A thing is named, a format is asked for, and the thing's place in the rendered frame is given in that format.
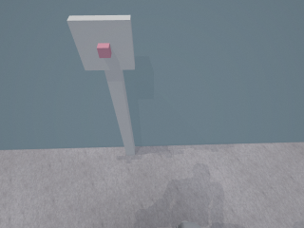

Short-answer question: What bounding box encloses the panel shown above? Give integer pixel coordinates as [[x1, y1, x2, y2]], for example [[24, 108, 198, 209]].
[[66, 15, 135, 156]]

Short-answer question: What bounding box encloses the button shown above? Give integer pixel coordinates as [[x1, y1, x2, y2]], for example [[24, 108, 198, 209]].
[[97, 43, 112, 58]]

